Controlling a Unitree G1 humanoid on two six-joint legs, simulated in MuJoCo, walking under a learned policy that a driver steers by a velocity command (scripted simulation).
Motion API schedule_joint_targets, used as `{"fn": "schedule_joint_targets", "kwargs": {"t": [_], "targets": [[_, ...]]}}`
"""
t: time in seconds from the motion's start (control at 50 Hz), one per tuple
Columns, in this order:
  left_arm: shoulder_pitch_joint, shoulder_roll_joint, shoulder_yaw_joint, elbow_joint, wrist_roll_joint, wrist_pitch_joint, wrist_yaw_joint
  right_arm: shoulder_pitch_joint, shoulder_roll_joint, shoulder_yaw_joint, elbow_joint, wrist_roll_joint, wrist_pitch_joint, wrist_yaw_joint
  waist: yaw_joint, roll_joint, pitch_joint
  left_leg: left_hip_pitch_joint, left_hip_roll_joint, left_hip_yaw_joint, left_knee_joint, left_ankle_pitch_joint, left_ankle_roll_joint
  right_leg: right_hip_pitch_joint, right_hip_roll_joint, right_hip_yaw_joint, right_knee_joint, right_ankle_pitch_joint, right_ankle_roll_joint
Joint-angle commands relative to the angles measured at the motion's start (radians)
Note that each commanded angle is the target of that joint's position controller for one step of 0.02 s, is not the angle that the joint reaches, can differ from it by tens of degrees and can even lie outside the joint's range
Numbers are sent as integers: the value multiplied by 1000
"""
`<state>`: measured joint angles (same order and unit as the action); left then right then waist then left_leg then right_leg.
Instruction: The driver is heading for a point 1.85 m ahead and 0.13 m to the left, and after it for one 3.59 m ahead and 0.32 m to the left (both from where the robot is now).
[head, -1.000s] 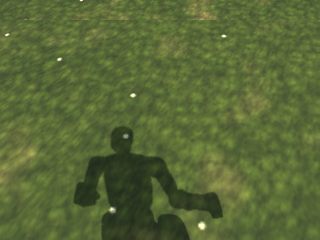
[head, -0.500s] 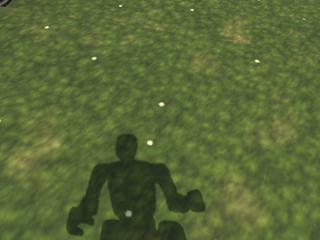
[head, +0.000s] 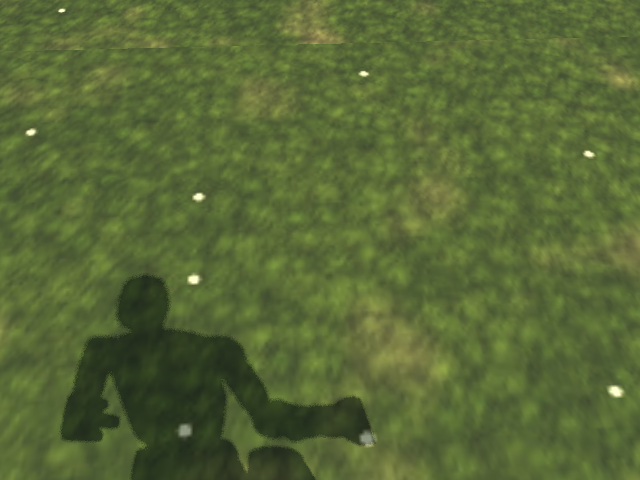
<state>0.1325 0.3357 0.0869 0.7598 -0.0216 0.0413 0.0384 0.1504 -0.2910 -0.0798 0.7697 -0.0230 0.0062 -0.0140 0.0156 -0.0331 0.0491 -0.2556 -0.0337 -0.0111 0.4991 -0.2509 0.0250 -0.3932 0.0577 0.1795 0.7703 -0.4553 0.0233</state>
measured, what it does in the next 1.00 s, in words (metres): walks ahead: right foot, then left foot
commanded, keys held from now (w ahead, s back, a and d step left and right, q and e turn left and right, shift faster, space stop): w+e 0.06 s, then w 0.34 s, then q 0.60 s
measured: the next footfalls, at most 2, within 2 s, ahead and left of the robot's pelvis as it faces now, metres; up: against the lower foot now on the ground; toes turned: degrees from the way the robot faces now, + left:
right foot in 0.42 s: +0.12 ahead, -0.18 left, +0.00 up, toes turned -9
left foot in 0.88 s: +0.31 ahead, +0.02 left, +0.00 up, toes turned +7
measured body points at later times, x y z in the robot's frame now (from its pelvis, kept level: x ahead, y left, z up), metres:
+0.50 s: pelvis +0.09 -0.07 +0.00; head +0.11 -0.10 +0.45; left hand +0.27 +0.17 -0.09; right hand +0.09 -0.36 -0.14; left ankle +0.02 +0.09 -0.67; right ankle +0.08 -0.17 -0.74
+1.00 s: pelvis +0.21 -0.08 -0.01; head +0.26 -0.06 +0.44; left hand +0.31 +0.22 -0.12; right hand +0.41 -0.33 -0.09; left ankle +0.27 +0.01 -0.74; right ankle +0.14 -0.22 -0.65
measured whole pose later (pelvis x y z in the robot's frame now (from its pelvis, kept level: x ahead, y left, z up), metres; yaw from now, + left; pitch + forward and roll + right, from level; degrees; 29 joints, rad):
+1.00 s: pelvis +0.21 -0.08 -0.01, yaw +8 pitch +2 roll +0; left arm 0.12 0.31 0.06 0.77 0.00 -0.01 0.02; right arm 0.13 -0.30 -0.07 0.63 0.01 0.01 0.02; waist -0.01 -0.01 0.09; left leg -0.40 -0.05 0.01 0.52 -0.15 0.07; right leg -0.43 0.00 0.00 1.18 -0.54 0.03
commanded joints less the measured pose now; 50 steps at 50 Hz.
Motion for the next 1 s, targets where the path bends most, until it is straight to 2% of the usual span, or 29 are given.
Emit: {"fn": "schedule_joint_targets", "kwargs": {"t": [0.02,0.04,0.06,0.14,0.24,0.3,0.34,0.36,0.38,0.4,0.42,0.44,0.46,0.48,0.52,0.54,0.6,0.64,0.7,0.8,0.84,0.86,0.88,0.9,0.92,0.94,0.96,0.98,1.0], "targets": [[55,166,52,-46,-1,-11,1,-53,-143,-28,-88,-7,-30,-9,25,158,-49,98,343,-369,-302,-163,180,-216,-57,-21,352,-27,2],[63,150,50,-36,5,-7,1,-62,-134,-24,-90,17,-37,-17,18,177,-32,128,307,-328,-322,-258,146,-263,-70,-39,377,40,11],[46,131,45,-40,6,-8,-4,-45,-128,-20,-82,25,-42,-27,-1,181,-15,143,298,-295,-338,-271,138,-295,-84,-49,403,90,20],[-27,65,21,-73,2,-43,-17,102,-122,-15,-36,20,-66,-30,-70,150,-10,241,289,-240,-383,-256,158,-334,-88,-74,279,170,37],[-59,22,-7,-85,8,-75,-37,123,-167,-29,-9,35,-78,-10,-76,164,2,210,301,-156,-407,-133,170,-216,-126,-156,4,205,22],[-75,24,-15,-89,2,-85,-50,152,-186,-36,8,47,-77,4,-86,178,16,136,297,-112,-389,-115,175,-86,-113,-207,-119,175,1],[-60,35,-15,-88,-5,-90,-57,160,-193,-38,19,58,-71,14,-70,177,20,111,314,-116,-366,-135,178,-10,-105,-221,-198,185,-26],[-23,36,-14,-75,-6,-92,-59,146,-192,-36,22,65,-66,17,-38,165,16,76,311,-101,-335,-137,167,71,-94,-235,-261,229,-44],[38,44,-8,-49,-5,-92,-58,146,-178,-31,26,65,-62,20,-5,145,-1,22,295,-79,-282,-118,152,185,-71,-252,-296,246,-58],[145,72,8,-13,-12,-90,-52,149,-139,-16,32,55,-63,22,46,120,-45,-47,262,-40,-173,-54,123,345,-59,-243,-317,233,-80],[269,129,28,8,-4,-90,-41,134,-65,13,22,34,-67,30,106,-6,-119,-164,166,49,129,-24,54,533,-199,-52,-396,209,-120],[310,264,51,-3,17,-88,-35,136,1,35,-44,17,-85,29,80,-272,-190,-457,32,96,474,-298,-15,691,-455,342,-473,248,-262],[296,190,37,-5,32,-102,-39,116,-102,7,-31,44,-93,18,105,-137,-166,-508,48,-48,646,-349,-23,589,-494,401,-511,302,-326],[230,132,16,-15,36,-114,-44,120,-139,-7,-26,63,-89,18,64,-115,-104,-501,79,-94,677,-281,-9,516,-454,257,-501,423,-291],[105,47,-8,-28,20,-123,-51,138,-126,-12,4,53,-61,11,9,-108,-48,-446,113,-90,617,-152,-20,409,-347,23,-514,608,-212],[74,35,-11,-29,24,-126,-47,148,-117,-15,12,48,-48,9,-10,-115,-36,-393,114,-89,597,-87,-30,358,-315,-58,-523,711,-185],[51,53,-3,-23,46,-128,-24,154,-73,-10,4,40,-27,9,-39,-78,-43,-332,88,-58,538,37,-61,300,-299,-186,-538,897,-189],[39,61,-2,-18,41,-116,-6,98,-48,-1,-33,35,-21,12,-30,-69,-32,-324,95,-31,414,104,-73,294,-290,-244,-540,899,-188],[55,92,6,-5,30,-94,9,18,-28,10,-87,32,-13,32,1,-65,-39,-293,104,5,276,153,-68,324,-303,-286,-525,895,-193],[53,125,21,2,6,-62,5,-36,-58,-3,-156,34,-1,64,9,-44,-42,-280,84,54,175,65,-19,400,-347,-297,-415,934,-197],[37,137,27,-8,-4,-52,7,-5,-79,-16,-169,36,2,70,-14,-50,-70,-211,42,91,124,13,18,408,-340,-308,-295,1054,-177],[29,130,25,-13,-9,-49,9,54,-96,-28,-163,37,-1,67,-51,-33,-106,-114,8,110,43,73,47,388,-310,-336,-175,1079,-149],[52,115,20,-8,-7,-54,5,146,-142,-48,-148,31,-4,49,-98,22,-164,65,1,65,-70,303,93,304,-247,-365,5,984,-89],[80,51,-2,-38,43,-66,-6,200,-261,-74,-158,24,0,19,-84,247,-264,352,235,-244,-16,847,208,14,-149,-369,323,344,-12],[105,38,-16,-68,54,-75,-21,164,-285,-67,-193,1,-7,21,-47,319,-410,466,449,-637,-83,836,450,-198,33,-201,588,-267,31],[50,106,4,-52,29,-75,-33,124,-212,-49,-206,18,-11,29,-92,142,-382,400,404,-524,-117,709,406,-226,-39,-74,624,-222,25],[10,104,4,-73,9,-70,-34,66,-177,-39,-206,31,-16,28,-62,105,-263,296,349,-412,-127,587,340,-254,-69,-84,577,-147,14],[10,86,4,-59,17,-61,-22,20,-153,-33,-205,43,-13,26,-31,30,-180,187,289,-342,-148,462,274,-247,-97,-94,478,-91,18],[8,94,8,-62,30,-50,-9,-17,-146,-31,-210,46,-8,19,-13,47,-139,98,250,-307,-167,387,243,-207,-107,-99,390,-38,26]]}}
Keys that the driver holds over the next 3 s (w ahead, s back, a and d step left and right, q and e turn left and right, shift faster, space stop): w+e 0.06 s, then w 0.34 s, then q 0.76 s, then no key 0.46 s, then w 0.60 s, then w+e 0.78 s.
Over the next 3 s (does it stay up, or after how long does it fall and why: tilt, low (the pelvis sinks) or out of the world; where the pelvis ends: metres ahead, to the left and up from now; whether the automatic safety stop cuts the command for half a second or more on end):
stays up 0.80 0.04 0.00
